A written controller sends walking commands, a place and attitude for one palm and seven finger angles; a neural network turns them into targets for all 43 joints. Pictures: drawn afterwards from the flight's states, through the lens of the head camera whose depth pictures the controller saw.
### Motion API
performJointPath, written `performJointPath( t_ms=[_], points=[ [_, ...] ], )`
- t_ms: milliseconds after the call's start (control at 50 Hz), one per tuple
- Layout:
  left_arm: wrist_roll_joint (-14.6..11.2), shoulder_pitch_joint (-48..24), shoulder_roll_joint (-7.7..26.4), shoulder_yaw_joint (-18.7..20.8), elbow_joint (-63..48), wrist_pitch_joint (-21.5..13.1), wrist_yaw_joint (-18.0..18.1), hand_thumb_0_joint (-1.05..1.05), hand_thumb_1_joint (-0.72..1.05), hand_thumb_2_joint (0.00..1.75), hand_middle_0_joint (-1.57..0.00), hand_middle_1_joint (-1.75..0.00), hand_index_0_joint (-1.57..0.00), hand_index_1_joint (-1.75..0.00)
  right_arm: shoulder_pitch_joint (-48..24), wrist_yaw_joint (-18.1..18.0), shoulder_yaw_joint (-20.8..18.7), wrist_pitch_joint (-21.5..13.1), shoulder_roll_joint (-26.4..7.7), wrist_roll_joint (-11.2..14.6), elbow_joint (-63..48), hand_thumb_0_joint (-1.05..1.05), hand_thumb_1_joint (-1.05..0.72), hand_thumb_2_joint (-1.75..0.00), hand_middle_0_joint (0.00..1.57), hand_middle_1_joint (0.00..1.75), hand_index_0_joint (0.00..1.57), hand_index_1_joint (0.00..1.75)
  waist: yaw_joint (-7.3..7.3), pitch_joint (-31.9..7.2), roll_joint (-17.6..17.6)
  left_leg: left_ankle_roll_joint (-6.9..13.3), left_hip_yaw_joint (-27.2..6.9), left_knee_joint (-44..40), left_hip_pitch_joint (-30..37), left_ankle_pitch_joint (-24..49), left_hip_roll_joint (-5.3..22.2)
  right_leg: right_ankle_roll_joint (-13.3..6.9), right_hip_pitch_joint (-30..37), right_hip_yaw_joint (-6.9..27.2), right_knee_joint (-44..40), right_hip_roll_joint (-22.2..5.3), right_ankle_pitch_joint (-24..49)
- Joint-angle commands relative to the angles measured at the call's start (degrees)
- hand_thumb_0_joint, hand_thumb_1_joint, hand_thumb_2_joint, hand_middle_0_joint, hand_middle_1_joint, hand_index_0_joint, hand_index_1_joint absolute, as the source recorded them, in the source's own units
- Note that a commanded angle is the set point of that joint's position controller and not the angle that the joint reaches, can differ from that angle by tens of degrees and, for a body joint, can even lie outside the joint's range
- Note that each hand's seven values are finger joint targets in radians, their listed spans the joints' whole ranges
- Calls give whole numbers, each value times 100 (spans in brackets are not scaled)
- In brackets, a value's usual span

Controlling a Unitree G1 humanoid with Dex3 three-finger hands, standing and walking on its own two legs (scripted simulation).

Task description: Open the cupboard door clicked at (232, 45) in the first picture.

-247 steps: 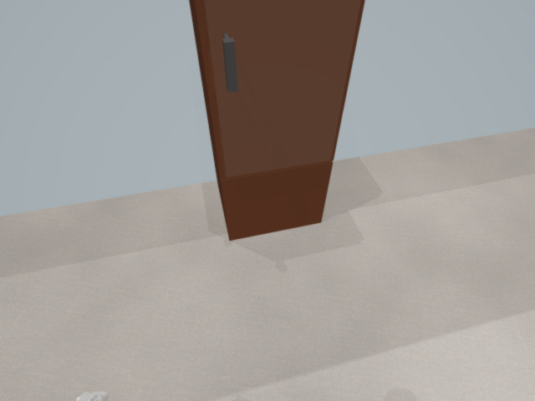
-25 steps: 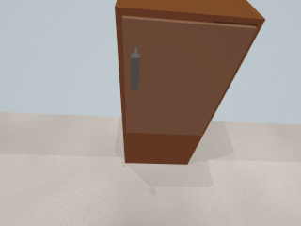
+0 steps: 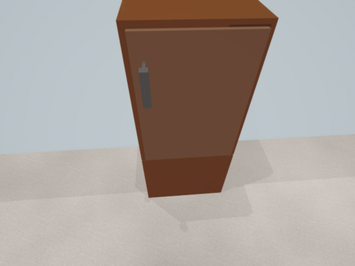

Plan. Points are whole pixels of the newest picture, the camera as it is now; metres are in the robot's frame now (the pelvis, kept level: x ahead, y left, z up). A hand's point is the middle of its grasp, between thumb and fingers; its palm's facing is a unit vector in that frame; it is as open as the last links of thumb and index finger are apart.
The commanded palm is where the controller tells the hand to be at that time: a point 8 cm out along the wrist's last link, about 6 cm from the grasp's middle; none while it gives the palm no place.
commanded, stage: come to a stop and stand still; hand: left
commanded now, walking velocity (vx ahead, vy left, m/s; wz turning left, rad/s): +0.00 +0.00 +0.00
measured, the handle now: (145, 84) +0.61 +0.13 +0.09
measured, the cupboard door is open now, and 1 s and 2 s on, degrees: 0 0 0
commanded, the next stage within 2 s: look again from close up in 0.14 s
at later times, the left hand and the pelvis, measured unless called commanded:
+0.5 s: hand out of the picture -0.02 +0.16 -0.18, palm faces +0.04 -0.98 -0.18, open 7.4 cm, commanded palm none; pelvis -0.01 +0.00 -0.01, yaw +1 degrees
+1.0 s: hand out of the picture -0.05 +0.16 -0.19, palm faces +0.04 -0.99 -0.15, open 7.4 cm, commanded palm none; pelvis -0.02 +0.00 -0.01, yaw +2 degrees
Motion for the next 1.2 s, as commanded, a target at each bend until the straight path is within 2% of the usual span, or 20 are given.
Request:
performJointPath(
  t_ms=[0, 200, 220, 240, 260, 280, 300, 340, 420, 460, 540, 780, 820, 900, 960, 1040, 1100, 1120, 1160, 1180],
  points=[
    [-27, 504, 437, 101, -101, -83, 36, 0, 90, 90, -20, -30, -20, -30, 316, -24, -99, -84, -506, 17, -149, 0, -90, -90, 20, 30, 20, 30, 58, 552, 26, -88, -919, -654, -124, -892, 717, -80, -744, 599, -647, -573, -372],
    [-24, 622, 354, 72, -39, -129, 39, 0, 90, 90, -20, -30, -20, -30, 330, -37, -91, -113, -504, 33, -165, 0, -90, -90, 20, 30, 20, 30, 36, 535, -26, -98, -886, -589, 11, -644, 741, -79, -823, 648, -672, -564, -199],
    [120, 865, 540, 1, -21, -336, 223, 0, 90, 90, -20, -30, -20, -30, -278, 70, -15, -228, -764, 17, -613, 0, -90, -90, 20, 30, 20, 30, 264, 689, 20, -239, -640, 673, -490, 291, 780, -100, -767, 682, -557, -742, 1088],
    [68, 789, 722, 54, -94, -434, 191, 0, 90, 90, -20, -30, -20, -30, -265, 107, 18, -239, -632, 43, -826, 0, -90, -90, 20, 30, 20, 30, 45, 452, 58, -294, -650, 535, -304, 84, 664, -206, -749, 798, -524, -989, 1488],
    [34, 718, 644, 49, -239, -442, 180, 0, 90, 90, -20, -30, -20, -30, 231, 75, 29, -258, -501, -14, -796, 0, -90, -90, 20, 30, 20, 30, -83, -230, -141, -232, -732, 551, -166, -58, 602, -272, -352, 802, -222, -928, 1138],
    [9, 633, 603, 48, -302, -435, 159, 0, 90, 90, -20, -30, -20, -30, 243, 59, 17, -276, -568, -19, -788, 0, -90, -90, 20, 30, 20, 30, -53, -493, -97, -169, -760, 569, -75, 279, 603, -283, -247, 742, -61, -840, 1272],
    [-6, 608, 601, 56, -374, -394, 138, 0, 90, 90, -20, -30, -20, -30, 236, 40, -5, -267, -608, -5, -815, 0, -90, -90, 20, 30, 20, 30, -50, -469, 57, -138, -765, 511, -42, 315, 642, -297, -341, 698, -17, -783, 941],
    [21, 554, 565, 64, -474, -314, 112, 0, 90, 90, -20, -30, -20, -30, 169, 31, -24, -241, -674, -17, -904, 0, -90, -90, 20, 30, 20, 30, -22, 25, 264, -84, -854, 391, -281, 198, 711, -285, -663, 588, 29, -619, 317],
    [35, 583, 582, 79, -662, -220, 75, 0, 90, 90, -20, -30, -20, -30, 74, 46, -71, -176, -796, -18, -1038, 0, -90, -90, 20, 30, 20, 30, 6, 538, -314, -43, -980, 98, -730, -857, 660, -259, -1056, 630, -92, -535, -619],
    [44, 598, 642, 105, -760, -196, 63, 0, 90, 90, -20, -30, -20, -30, 58, 58, -82, -170, -817, -36, -1069, 0, -90, -90, 20, 30, 20, 30, 19, 554, -46, -33, -1022, -16, -787, -1066, 659, -252, -1094, 585, -55, -514, -715],
    [49, 656, 699, 116, -889, -181, 47, 0, 90, 90, -20, -30, -20, -30, 19, 58, -84, -192, -885, -29, -1137, 0, -90, -90, 20, 30, 20, 30, 76, 426, -144, 17, -1106, -155, -833, -1127, 726, -221, -889, 522, -44, -493, -463],
    [39, 659, 771, 102, -934, -171, 10, 0, 90, 90, -20, -30, -20, -30, -27, 70, -74, -209, -959, -13, -1014, 0, -90, -90, 20, 30, 20, 30, 79, 343, 66, -28, -1087, -336, -733, -1075, 756, -182, -736, 517, -201, -523, -159],
    [53, 758, 697, 96, -843, -153, -15, 0, 90, 90, -20, -30, -20, -30, 19, 69, -79, -190, -970, -34, -938, 0, -90, -90, 20, 30, 20, 30, 77, 299, 48, 3, -1220, -489, -765, -1655, 845, -141, -705, 335, -108, -443, -517],
    [134, 927, 593, 147, -841, -48, -89, 0, 90, 90, -20, -30, -20, -30, 23, 31, -221, -106, -1223, -71, -957, 0, -90, -90, 20, 30, 20, 30, 101, 495, 484, 259, -1870, -1102, -1253, -3103, 1233, -103, -749, -123, 533, -142, -925],
    [152, 1102, 493, 185, -810, -16, -142, 0, 90, 90, -20, -30, -20, -30, 16, 3, -301, -93, -1274, -74, -1013, 0, -90, -90, 20, 30, 20, 30, 157, 479, 405, 411, -2045, -1128, -1387, -3104, 1338, -123, -631, -224, 635, -90, -779],
    [141, 1361, 526, 261, -770, -42, -159, 0, 90, 90, -20, -30, -20, -30, 29, 0, -335, -76, -1076, -94, -1050, 0, -90, -90, 20, 30, 20, 30, 222, 488, 55, 270, -1611, -668, -1685, -2762, 968, -202, -237, 14, -38, -256, -1112],
    [112, 1504, 794, 327, -751, -102, -92, 0, 90, 90, -20, -30, -20, -30, 54, 28, -214, -120, -616, -74, -1114, 0, -90, -90, 20, 30, 20, 30, 235, 512, -1039, 38, -397, 1254, -2053, -1545, 154, -673, -230, 1323, -1034, -1211, -2216],
    [98, 1482, 841, 352, -754, -136, -55, 0, 90, 90, -20, -30, -20, -30, 32, 45, -192, -141, -514, -65, -1135, 0, -90, -90, 20, 30, 20, 30, 209, 471, -1193, 39, -170, 1977, -2004, -1264, 77, -880, -299, 1694, -1313, -1579, -2224],
    [114, 1336, 769, 347, -779, -173, -15, 0, 90, 90, -20, -30, -20, -30, -104, 83, -195, -151, -480, -50, -1180, 0, -90, -90, 20, 30, 20, 30, 139, 623, -661, 73, -154, 2578, -2041, -1566, 261, -1127, -503, 1566, -1337, -1718, -1521],
    [138, 1252, 759, 331, -757, -176, -20, 0, 90, 90, -20, -30, -20, -30, -96, 107, -182, -162, -405, -47, -1164, 0, -90, -90, 20, 30, 20, 30, 103, 631, -585, 65, -67, 2397, -1912, -1570, 288, -1112, -510, 1197, -1163, -1568, -915]
  ],
)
